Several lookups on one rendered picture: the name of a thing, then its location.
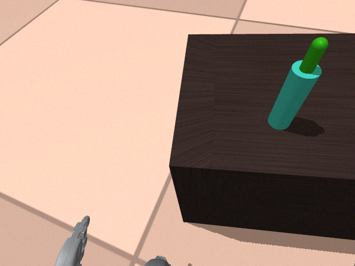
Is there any left robot hand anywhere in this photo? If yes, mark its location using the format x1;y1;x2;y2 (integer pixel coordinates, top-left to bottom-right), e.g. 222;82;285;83
54;216;90;266

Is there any bottle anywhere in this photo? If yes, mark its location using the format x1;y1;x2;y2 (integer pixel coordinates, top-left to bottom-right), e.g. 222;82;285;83
268;37;328;130

